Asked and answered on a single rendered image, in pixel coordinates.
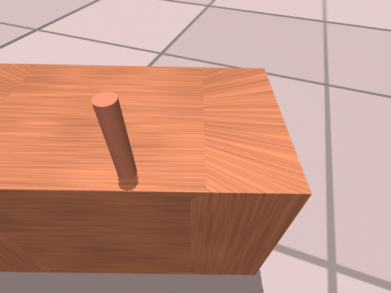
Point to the can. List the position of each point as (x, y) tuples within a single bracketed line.
[(107, 108)]

